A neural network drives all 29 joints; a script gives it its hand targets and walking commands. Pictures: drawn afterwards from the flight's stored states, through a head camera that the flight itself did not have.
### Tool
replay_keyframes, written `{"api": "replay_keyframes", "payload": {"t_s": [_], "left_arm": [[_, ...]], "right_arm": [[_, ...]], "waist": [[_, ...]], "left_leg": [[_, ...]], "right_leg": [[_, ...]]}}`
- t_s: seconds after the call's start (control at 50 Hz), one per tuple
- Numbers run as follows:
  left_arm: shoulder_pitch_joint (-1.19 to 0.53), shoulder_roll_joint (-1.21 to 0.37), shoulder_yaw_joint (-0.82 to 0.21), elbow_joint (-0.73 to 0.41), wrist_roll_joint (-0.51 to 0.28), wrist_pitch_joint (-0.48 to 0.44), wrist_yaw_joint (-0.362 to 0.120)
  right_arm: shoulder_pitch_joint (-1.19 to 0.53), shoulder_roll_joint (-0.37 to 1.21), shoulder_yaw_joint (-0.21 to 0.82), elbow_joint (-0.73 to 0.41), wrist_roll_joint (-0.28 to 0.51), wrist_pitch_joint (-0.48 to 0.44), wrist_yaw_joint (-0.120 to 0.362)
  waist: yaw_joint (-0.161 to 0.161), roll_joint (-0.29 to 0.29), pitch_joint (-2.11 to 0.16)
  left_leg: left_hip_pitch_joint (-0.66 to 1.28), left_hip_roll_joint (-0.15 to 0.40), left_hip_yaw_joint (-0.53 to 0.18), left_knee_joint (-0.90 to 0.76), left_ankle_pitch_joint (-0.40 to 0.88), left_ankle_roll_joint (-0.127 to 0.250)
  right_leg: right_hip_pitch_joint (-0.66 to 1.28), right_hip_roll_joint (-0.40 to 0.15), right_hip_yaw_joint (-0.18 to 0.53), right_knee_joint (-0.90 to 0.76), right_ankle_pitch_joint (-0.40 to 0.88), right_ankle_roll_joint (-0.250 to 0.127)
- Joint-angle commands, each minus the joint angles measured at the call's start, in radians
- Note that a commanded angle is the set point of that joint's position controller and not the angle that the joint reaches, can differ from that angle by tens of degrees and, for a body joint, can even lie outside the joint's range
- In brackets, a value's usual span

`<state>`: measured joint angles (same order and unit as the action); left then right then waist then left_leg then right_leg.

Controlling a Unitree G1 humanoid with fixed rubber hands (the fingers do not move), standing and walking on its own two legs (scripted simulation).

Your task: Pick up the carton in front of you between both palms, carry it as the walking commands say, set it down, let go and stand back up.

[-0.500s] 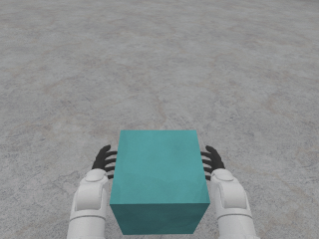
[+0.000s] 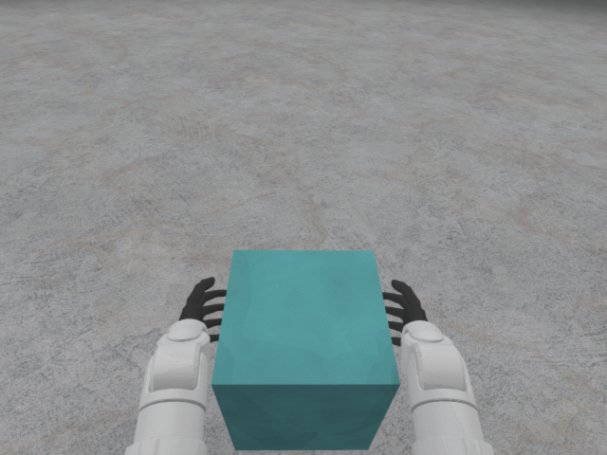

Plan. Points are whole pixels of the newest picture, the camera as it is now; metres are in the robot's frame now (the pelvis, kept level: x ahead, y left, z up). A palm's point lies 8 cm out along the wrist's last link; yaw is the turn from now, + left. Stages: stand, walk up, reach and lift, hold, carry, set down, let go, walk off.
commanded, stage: hold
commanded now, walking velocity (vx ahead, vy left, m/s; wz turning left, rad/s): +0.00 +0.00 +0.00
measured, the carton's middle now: (302, 353) +0.31 +0.00 -0.04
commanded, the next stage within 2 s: set down in 0.16 s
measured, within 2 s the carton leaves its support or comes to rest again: neither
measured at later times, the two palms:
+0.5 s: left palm (197, 316) +0.33 +0.16 +0.03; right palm (398, 314) +0.34 -0.14 +0.02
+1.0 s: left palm (221, 356) +0.38 +0.15 -0.18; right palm (374, 352) +0.39 -0.15 -0.18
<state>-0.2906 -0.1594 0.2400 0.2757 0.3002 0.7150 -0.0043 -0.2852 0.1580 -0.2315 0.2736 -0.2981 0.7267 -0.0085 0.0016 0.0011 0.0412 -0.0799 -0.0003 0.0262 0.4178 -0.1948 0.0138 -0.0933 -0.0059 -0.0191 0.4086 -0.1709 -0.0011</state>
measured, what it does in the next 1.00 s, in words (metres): lowers itself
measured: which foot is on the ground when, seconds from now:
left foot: down 0.00-1.00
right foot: down 0.00-1.00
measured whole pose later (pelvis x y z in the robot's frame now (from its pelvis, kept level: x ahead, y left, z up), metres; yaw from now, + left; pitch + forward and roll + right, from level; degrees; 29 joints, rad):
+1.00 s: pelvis -0.02 +0.00 -0.11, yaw +2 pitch +34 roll +0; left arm -0.67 -0.13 0.42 0.54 0.22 0.17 0.05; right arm -0.68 0.09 -0.41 0.56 -0.20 0.18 -0.03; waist -0.01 0.01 -0.10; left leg -1.32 -0.08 -0.08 1.12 -0.38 -0.01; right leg -1.32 0.08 0.08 1.11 -0.38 0.01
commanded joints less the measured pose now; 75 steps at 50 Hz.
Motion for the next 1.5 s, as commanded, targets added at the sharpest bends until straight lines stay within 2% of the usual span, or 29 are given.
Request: {"api": "replay_keyframes", "payload": {"t_s": [0.0,0.2,0.26,0.32,0.4,0.48,0.52,0.56,0.62,0.68,0.72,0.78,0.84,0.94,0.98,1.04,1.12,1.36,1.48], "left_arm": [[-0.501,-0.949,-0.475,0.034,-0.234,-0.038,-0.268],[-0.618,-0.962,-0.435,0.108,-0.235,-0.047,-0.293],[-0.693,-0.937,-0.361,0.183,-0.197,-0.067,-0.292],[-0.766,-0.886,-0.227,0.3,-0.119,-0.107,-0.275],[-0.767,-0.797,-0.067,0.387,-0.012,-0.166,-0.223],[-0.687,-0.682,0.032,0.41,0.069,-0.254,-0.182],[-0.651,-0.663,0.016,0.4,0.073,-0.324,-0.175],[-0.643,-0.688,-0.035,0.388,0.047,-0.409,-0.173],[-0.688,-0.766,-0.192,0.337,-0.036,-0.533,-0.165],[-0.728,-0.833,-0.318,0.318,-0.088,-0.609,-0.144],[-0.753,-0.84,-0.395,0.287,-0.12,-0.634,-0.129],[-0.8,-0.822,-0.472,0.234,-0.154,-0.639,-0.112],[-0.831,-0.834,-0.48,0.23,-0.166,-0.609,-0.116],[-0.893,-0.848,-0.354,0.35,-0.123,-0.516,-0.151],[-0.929,-0.843,-0.303,0.39,-0.105,-0.487,-0.163],[-0.986,-0.84,-0.265,0.418,-0.097,-0.471,-0.172],[-1.045,-0.834,-0.256,0.433,-0.111,-0.484,-0.169],[-1.256,-0.79,-0.349,0.385,-0.219,-0.491,-0.127],[-1.344,-0.756,-0.345,0.393,-0.241,-0.472,-0.112]], "right_arm": [[-0.528,0.96,0.48,0.014,0.252,-0.048,0.276],[-0.629,0.985,0.439,0.083,0.235,-0.053,0.288],[-0.696,0.977,0.363,0.162,0.203,-0.071,0.282],[-0.77,0.923,0.223,0.278,0.132,-0.109,0.265],[-0.784,0.807,0.073,0.349,0.029,-0.168,0.214],[-0.703,0.684,-0.017,0.373,-0.053,-0.265,0.184],[-0.664,0.657,-0.007,0.365,-0.06,-0.34,0.18],[-0.657,0.676,0.042,0.36,-0.033,-0.43,0.181],[-0.702,0.736,0.174,0.335,0.042,-0.554,0.181],[-0.764,0.771,0.324,0.314,0.114,-0.631,0.18],[-0.793,0.783,0.399,0.286,0.152,-0.654,0.173],[-0.827,0.791,0.462,0.246,0.187,-0.656,0.161],[-0.875,0.795,0.464,0.219,0.185,-0.627,0.161],[-0.914,0.81,0.352,0.346,0.139,-0.533,0.196],[-0.94,0.808,0.296,0.394,0.118,-0.504,0.21],[-0.99,0.807,0.252,0.427,0.107,-0.486,0.221],[-1.065,0.796,0.243,0.436,0.121,-0.497,0.217],[-1.266,0.749,0.331,0.382,0.22,-0.501,0.166],[-1.355,0.72,0.336,0.386,0.251,-0.481,0.16]], "waist": [[0.003,0.019,-0.194],[-0.005,-0.013,-0.181],[-0.006,-0.015,-0.141],[-0.008,-0.014,-0.098],[0.003,-0.008,-0.077],[0.003,-0.003,-0.135],[-0.001,-0.002,-0.209],[-0.006,-0.001,-0.312],[-0.021,0.014,-0.534],[-0.017,0.024,-0.77],[-0.012,0.023,-0.924],[-0.013,-0.001,-1.116],[-0.017,-0.013,-1.14],[-0.018,0.005,-0.929],[-0.018,0.01,-0.883],[-0.018,0.01,-0.902],[-0.014,0.0,-0.98],[-0.025,-0.002,-1.247],[-0.021,0.005,-1.257]], "left_leg": [[-0.014,-0.049,-0.114,-0.102,-0.07,0.019],[-0.031,-0.052,-0.105,-0.082,-0.142,0.021],[-0.058,-0.057,-0.102,-0.055,-0.188,0.026],[-0.104,-0.064,-0.097,-0.009,-0.22,0.031],[-0.171,-0.071,-0.099,0.048,-0.181,0.034],[-0.287,-0.083,-0.101,0.121,-0.03,0.02],[-0.335,-0.091,-0.101,0.169,0.075,0.008],[-0.371,-0.103,-0.108,0.226,0.188,-0.005],[-0.381,-0.116,-0.119,0.327,0.368,-0.026],[-0.411,-0.122,-0.124,0.43,0.462,-0.036],[-0.457,-0.125,-0.119,0.494,0.476,-0.041],[-0.549,-0.133,-0.103,0.568,0.431,-0.048],[-0.665,-0.146,-0.086,0.609,0.301,-0.054],[-0.882,-0.152,-0.058,0.648,0.017,-0.042],[-0.954,-0.153,-0.049,0.67,-0.043,-0.037],[-1.013,-0.156,-0.043,0.723,-0.028,-0.035],[-1.083,-0.164,-0.041,0.805,0.027,-0.04],[-1.248,-0.18,-0.009,1.053,0.039,-0.061],[-1.312,-0.183,0.009,1.142,0.014,-0.064]], "right_leg": [[0.034,0.074,0.096,-0.068,-0.077,-0.029],[0.014,0.059,0.107,-0.086,-0.184,-0.022],[-0.02,0.054,0.111,-0.074,-0.248,-0.028],[-0.076,0.054,0.107,-0.039,-0.292,-0.037],[-0.137,0.064,0.099,0.032,-0.218,-0.031],[-0.225,0.083,0.095,0.128,-0.042,-0.017],[-0.278,0.094,0.095,0.186,0.073,-0.006],[-0.332,0.104,0.096,0.241,0.18,0.0],[-0.415,0.121,0.095,0.334,0.3,0.004],[-0.501,0.138,0.096,0.423,0.354,0.004],[-0.521,0.144,0.092,0.485,0.394,0.008],[-0.535,0.145,0.079,0.572,0.409,0.021],[-0.621,0.149,0.06,0.621,0.297,0.032],[-0.857,0.156,0.045,0.656,0.005,0.027],[-0.926,0.155,0.039,0.679,-0.057,0.024],[-1.0,0.156,0.031,0.733,-0.046,0.025],[-1.078,0.159,0.028,0.819,0.01,0.029],[-1.187,0.173,0.004,1.059,0.051,0.044],[-1.267,0.178,-0.01,1.144,0.018,0.048]]}}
